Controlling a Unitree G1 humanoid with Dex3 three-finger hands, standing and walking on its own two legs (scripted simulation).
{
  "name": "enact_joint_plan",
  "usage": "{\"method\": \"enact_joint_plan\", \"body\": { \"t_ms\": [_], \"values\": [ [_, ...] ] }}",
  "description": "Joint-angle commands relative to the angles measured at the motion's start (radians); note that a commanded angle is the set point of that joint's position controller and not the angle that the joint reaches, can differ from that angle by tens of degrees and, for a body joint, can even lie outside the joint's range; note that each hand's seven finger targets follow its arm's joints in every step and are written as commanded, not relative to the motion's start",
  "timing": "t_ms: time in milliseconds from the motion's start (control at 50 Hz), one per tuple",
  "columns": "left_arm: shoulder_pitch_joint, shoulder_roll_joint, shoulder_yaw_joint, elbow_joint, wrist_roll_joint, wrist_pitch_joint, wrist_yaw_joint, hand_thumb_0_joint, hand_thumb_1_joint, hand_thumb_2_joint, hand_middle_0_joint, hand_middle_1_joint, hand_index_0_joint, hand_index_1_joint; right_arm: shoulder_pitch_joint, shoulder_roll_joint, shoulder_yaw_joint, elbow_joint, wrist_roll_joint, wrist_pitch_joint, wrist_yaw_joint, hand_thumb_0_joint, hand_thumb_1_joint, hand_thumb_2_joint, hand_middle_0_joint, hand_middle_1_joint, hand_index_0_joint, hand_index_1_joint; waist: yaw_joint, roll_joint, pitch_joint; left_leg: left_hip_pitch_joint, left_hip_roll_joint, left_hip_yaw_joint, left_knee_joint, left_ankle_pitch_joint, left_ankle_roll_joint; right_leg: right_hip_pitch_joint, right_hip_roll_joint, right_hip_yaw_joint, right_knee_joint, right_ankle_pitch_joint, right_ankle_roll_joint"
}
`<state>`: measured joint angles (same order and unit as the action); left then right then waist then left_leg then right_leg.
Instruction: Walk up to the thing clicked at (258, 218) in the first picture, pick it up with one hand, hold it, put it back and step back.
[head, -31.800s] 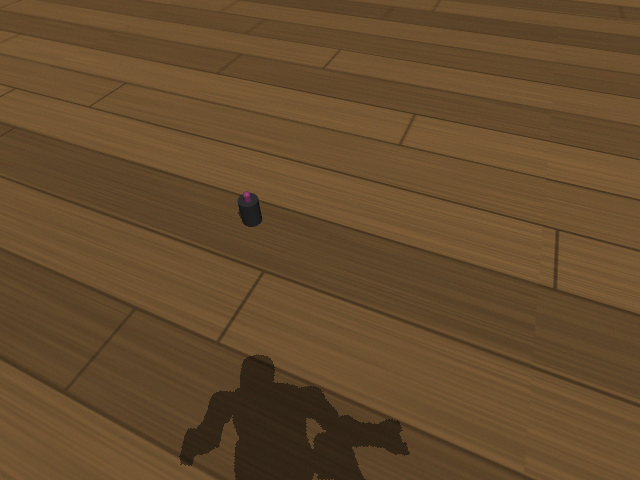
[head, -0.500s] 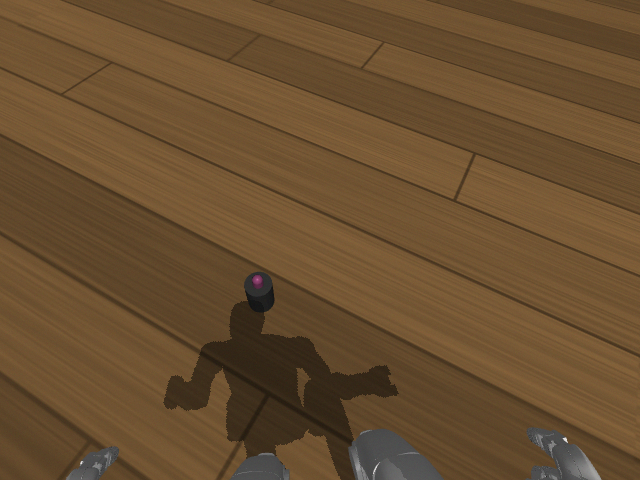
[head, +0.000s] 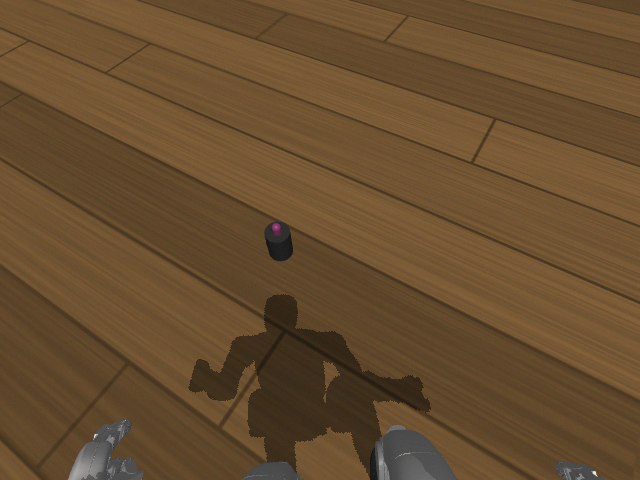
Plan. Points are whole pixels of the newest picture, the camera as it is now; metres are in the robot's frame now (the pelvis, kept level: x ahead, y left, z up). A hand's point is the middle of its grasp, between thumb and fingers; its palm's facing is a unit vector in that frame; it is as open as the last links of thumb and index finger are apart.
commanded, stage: step back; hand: left
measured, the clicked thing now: (278, 238) +0.87 +0.15 -0.66
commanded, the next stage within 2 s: stand in 1.48 s
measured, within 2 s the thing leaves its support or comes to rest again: neither
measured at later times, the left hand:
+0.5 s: hand out of the picture -0.10 +0.23 -0.12, palm faces -0.04 -0.90 -0.44, open 7.4 cm
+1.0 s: hand out of the picture -0.12 +0.23 -0.13, palm faces +0.02 -0.92 -0.39, open 7.4 cm
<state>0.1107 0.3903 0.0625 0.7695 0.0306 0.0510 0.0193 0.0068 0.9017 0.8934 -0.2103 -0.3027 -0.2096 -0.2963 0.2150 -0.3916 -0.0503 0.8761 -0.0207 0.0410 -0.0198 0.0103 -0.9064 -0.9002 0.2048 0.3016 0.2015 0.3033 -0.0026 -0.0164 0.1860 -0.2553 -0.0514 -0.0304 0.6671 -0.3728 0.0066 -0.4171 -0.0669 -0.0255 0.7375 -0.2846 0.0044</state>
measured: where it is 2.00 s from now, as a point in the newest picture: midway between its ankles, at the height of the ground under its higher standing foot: outside the picture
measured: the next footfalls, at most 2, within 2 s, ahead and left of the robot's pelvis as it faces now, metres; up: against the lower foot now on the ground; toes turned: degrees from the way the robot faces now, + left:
right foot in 0.32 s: -0.11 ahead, -0.14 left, +0.00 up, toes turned -1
left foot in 0.64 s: -0.16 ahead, +0.11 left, +0.00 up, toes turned -1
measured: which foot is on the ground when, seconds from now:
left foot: down 0.00-0.34, up 0.36-0.62, down 0.64-0.94, up 0.96-1.00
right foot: down 0.00-0.00, up 0.02-0.30, down 0.32-1.00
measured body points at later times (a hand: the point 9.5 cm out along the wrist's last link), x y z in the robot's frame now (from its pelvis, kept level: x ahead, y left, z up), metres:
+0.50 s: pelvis -0.17 -0.04 +0.01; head -0.14 -0.06 +0.46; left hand -0.10 +0.28 -0.09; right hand -0.08 -0.36 -0.12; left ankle -0.14 +0.12 -0.65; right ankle -0.16 -0.14 -0.71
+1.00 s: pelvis -0.18 -0.04 +0.01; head -0.17 -0.05 +0.46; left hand -0.12 +0.28 -0.10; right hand -0.11 -0.35 -0.12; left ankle -0.20 +0.10 -0.69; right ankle -0.15 -0.14 -0.71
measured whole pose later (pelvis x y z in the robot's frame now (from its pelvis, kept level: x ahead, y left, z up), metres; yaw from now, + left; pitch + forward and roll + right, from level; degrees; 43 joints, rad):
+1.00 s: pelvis -0.18 -0.04 +0.01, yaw +0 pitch -3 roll -1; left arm 0.23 0.37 0.07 0.99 0.04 -0.04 -0.02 0.01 0.91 0.89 -0.21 -0.30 -0.21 -0.30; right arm 0.23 -0.38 -0.05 0.98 -0.03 0.02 0.01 0.01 -0.90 -0.90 0.21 0.30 0.20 0.30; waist 0.01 0.03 0.06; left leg -0.29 0.00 -0.09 0.83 -0.51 0.01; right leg -0.28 0.03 -0.04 0.63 -0.30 -0.04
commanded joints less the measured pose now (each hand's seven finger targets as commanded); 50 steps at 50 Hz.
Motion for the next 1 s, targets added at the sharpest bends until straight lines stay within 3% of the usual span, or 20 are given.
{"method": "enact_joint_plan", "body": {
  "t_ms": [0,20,80,180,260,280,300,320,340,400,520,620,660,680,720,860,900,920,940,980],
  "values": [
    [-0.027,0.191,0.063,-0.091,-0.019,-0.002,0.021,0.0,0.9,0.9,-0.2,-0.3,-0.2,-0.3,0.01,-0.38,-0.099,-0.098,-0.017,-0.033,0.001,0.0,-0.9,-0.9,0.2,0.3,0.2,0.3,-0.041,0.254,-0.243,-0.016,0.459,-0.519,-0.323,0.503,0.296,-0.024,0.126,0.102,0.336,-0.395,-0.014],
    [-0.042,0.203,0.069,-0.075,-0.011,0.0,0.025,0.0,0.9,0.9,-0.2,-0.3,-0.2,-0.3,-0.02,-0.347,-0.098,-0.095,-0.02,-0.039,-0.004,0.0,-0.9,-0.9,0.2,0.3,0.2,0.3,-0.032,0.188,-0.219,-0.06,0.461,-0.501,-0.306,0.53,0.321,-0.01,0.127,0.194,0.472,-0.379,-0.016],
    [0.041,0.194,0.066,-0.024,-0.028,-0.001,0.015,0.0,0.9,0.9,-0.2,-0.3,-0.2,-0.3,-0.103,-0.25,-0.059,-0.104,-0.019,-0.039,-0.019,0.0,-0.9,-0.9,0.2,0.3,0.2,0.3,0.037,0.109,-0.207,-0.017,0.312,-0.221,-0.202,0.616,0.233,-0.046,0.145,0.196,0.552,-0.258,-0.023],
    [0.052,0.169,0.058,-0.016,-0.013,-0.012,0.001,0.0,0.9,0.9,-0.2,-0.3,-0.2,-0.3,-0.063,-0.238,-0.061,-0.115,-0.023,-0.023,-0.011,0.0,-0.9,-0.9,0.2,0.3,0.2,0.3,-0.006,0.197,-0.2,0.08,0.31,-0.215,-0.191,0.551,0.249,-0.001,0.109,0.098,0.236,-0.27,0.018],
    [0.18,0.16,0.058,0.066,-0.006,-0.042,-0.004,0.0,0.9,0.9,-0.2,-0.3,-0.2,-0.3,-0.098,-0.264,-0.063,-0.114,-0.008,0.001,-0.002,0.0,-0.9,-0.9,0.2,0.3,0.2,0.3,0.043,0.2,-0.313,0.043,0.25,-0.137,-0.082,0.352,0.164,0.259,0.105,-0.005,-0.309,-0.029,-0.023],
    [0.182,0.192,0.07,0.075,0.008,-0.052,0.0,0.0,0.9,0.9,-0.2,-0.3,-0.2,-0.3,-0.077,-0.214,-0.049,-0.109,-0.005,0.005,0.002,0.0,-0.9,-0.9,0.2,0.3,0.2,0.3,0.037,0.121,-0.297,-0.097,0.197,-0.111,-0.001,0.212,0.112,0.343,0.062,0.107,-0.351,-0.006,-0.039],
    [0.178,0.289,0.096,0.066,0.02,-0.059,0.0,0.0,0.9,0.9,-0.2,-0.3,-0.2,-0.3,-0.059,-0.145,-0.029,-0.125,-0.001,0.003,0.002,0.0,-0.9,-0.9,0.2,0.3,0.2,0.3,0.031,-0.16,-0.238,-0.374,0.032,-0.052,0.17,-0.102,0.031,0.387,-0.134,0.441,-0.382,-0.069,-0.098],
    [0.106,0.382,0.114,0.029,0.02,-0.057,0.003,0.0,0.9,0.9,-0.2,-0.3,-0.2,-0.3,-0.142,-0.169,-0.043,-0.143,-0.003,0.005,-0.016,0.0,-0.9,-0.9,0.2,0.3,0.2,0.3,0.084,-0.208,-0.189,-0.296,0.001,-0.14,0.346,-0.245,-0.007,0.086,-0.364,0.629,-0.442,-0.061,-0.286],
    [0.049,0.365,0.11,0.015,0.01,-0.066,0.009,0.0,0.9,0.9,-0.2,-0.3,-0.2,-0.3,-0.147,-0.211,-0.059,-0.127,0.005,0.007,-0.016,0.0,-0.9,-0.9,0.2,0.3,0.2,0.3,0.055,-0.136,-0.139,-0.244,0.023,-0.217,0.468,-0.205,-0.013,-0.017,-0.371,0.626,-0.445,-0.049,-0.309],
    [-0.046,0.259,0.084,0.013,0.016,-0.072,0.013,0.0,0.9,0.9,-0.2,-0.3,-0.2,-0.3,-0.051,-0.202,-0.052,-0.065,0.014,-0.006,-0.009,0.0,-0.9,-0.9,0.2,0.3,0.2,0.3,-0.012,-0.074,-0.125,-0.251,-0.037,-0.148,0.535,-0.062,-0.022,0.051,-0.181,0.299,-0.329,0.067,-0.204],
    [0.109,0.276,0.096,0.06,0.025,-0.084,-0.002,0.0,0.9,0.9,-0.2,-0.3,-0.2,-0.3,-0.101,-0.202,-0.054,-0.049,-0.019,-0.031,0.018,0.0,-0.9,-0.9,0.2,0.3,0.2,0.3,0.092,-0.16,-0.13,-0.285,0.031,-0.075,0.167,-0.138,-0.036,0.265,-0.201,0.384,-0.409,-0.463,-0.199],
    [0.073,0.243,0.058,0.065,0.011,-0.065,-0.017,0.0,0.9,0.9,-0.2,-0.3,-0.2,-0.3,0.04,-0.177,-0.065,0.045,-0.014,-0.062,0.031,0.0,-0.9,-0.9,0.2,0.3,0.2,0.3,0.001,-0.101,-0.159,0.154,0.009,0.037,-0.291,0.007,0.025,0.055,-0.105,0.181,-0.277,-0.261,-0.123],
    [0.001,0.155,0.031,0.047,-0.013,-0.067,-0.02,0.0,0.9,0.9,-0.2,-0.3,-0.2,-0.3,0.069,-0.306,-0.089,0.047,-0.03,-0.074,0.022,0.0,-0.9,-0.9,0.2,0.3,0.2,0.3,-0.051,0.226,-0.154,0.176,0.351,-0.554,-0.462,-0.47,0.175,-0.213,0.079,-0.016,0.06,-0.283,-0.017],
    [-0.05,0.24,0.06,0.051,0.0,-0.073,-0.015,0.0,0.9,0.9,-0.2,-0.3,-0.2,-0.3,0.045,-0.342,-0.098,0.031,-0.021,-0.078,0.025,0.0,-0.9,-0.9,0.2,0.3,0.2,0.3,-0.063,0.144,-0.067,0.028,0.413,-0.609,-0.488,-0.483,0.263,-0.171,0.03,0.095,0.162,-0.286,-0.023],
    [0.024,0.196,0.047,0.083,-0.017,-0.081,-0.026,0.0,0.9,0.9,-0.2,-0.3,-0.2,-0.3,-0.032,-0.233,-0.06,0.019,-0.024,-0.093,0.017,0.0,-0.9,-0.9,0.2,0.3,0.2,0.3,0.005,0.073,-0.083,0.101,0.3,-0.376,-0.404,-0.145,0.194,-0.139,0.02,0.114,0.149,-0.177,-0.024],
    [0.136,0.179,0.056,0.167,-0.005,-0.097,-0.031,0.0,0.9,0.9,-0.2,-0.3,-0.2,-0.3,-0.081,-0.238,-0.065,0.004,-0.018,-0.058,0.03,0.0,-0.9,-0.9,0.2,0.3,0.2,0.3,0.043,0.187,-0.1,-0.148,0.214,-0.161,-0.273,-0.213,0.129,0.279,0.101,-0.044,-0.224,-0.05,-0.027],
    [0.176,0.229,0.073,0.182,0.01,-0.11,-0.014,0.0,0.9,0.9,-0.2,-0.3,-0.2,-0.3,-0.054,-0.142,-0.035,-0.011,-0.007,-0.05,0.026,0.0,-0.9,-0.9,0.2,0.3,0.2,0.3,0.066,-0.012,-0.124,-0.334,0.109,-0.079,-0.018,-0.207,0.063,0.446,0.007,0.207,-0.342,-0.178,-0.073],
    [0.219,0.314,0.089,0.187,0.014,-0.118,-0.01,0.0,0.9,0.9,-0.2,-0.3,-0.2,-0.3,-0.07,-0.111,-0.028,-0.021,-0.008,-0.05,0.019,0.0,-0.9,-0.9,0.2,0.3,0.2,0.3,0.094,-0.186,-0.126,-0.404,-0.009,-0.029,0.221,-0.236,0.028,0.392,-0.234,0.589,-0.517,-0.424,-0.166],
    [0.172,0.34,0.093,0.157,0.012,-0.122,-0.012,0.0,0.9,0.9,-0.2,-0.3,-0.2,-0.3,-0.074,-0.181,-0.05,-0.011,-0.016,-0.049,0.009,0.0,-0.9,-0.9,0.2,0.3,0.2,0.3,0.08,-0.099,-0.07,-0.34,0.036,-0.112,0.298,-0.231,0.016,0.243,-0.331,0.677,-0.535,-0.431,-0.24],
    [0.113,0.285,0.079,0.141,-0.004,-0.131,-0.006,0.0,0.9,0.9,-0.2,-0.3,-0.2,-0.3,-0.024,-0.189,-0.053,0.02,-0.005,-0.06,0.012,0.0,-0.9,-0.9,0.2,0.3,0.2,0.3,0.039,-0.008,-0.065,-0.327,0.077,-0.139,0.305,-0.125,0.015,0.258,-0.267,0.508,-0.462,-0.17,-0.226]
  ]
}}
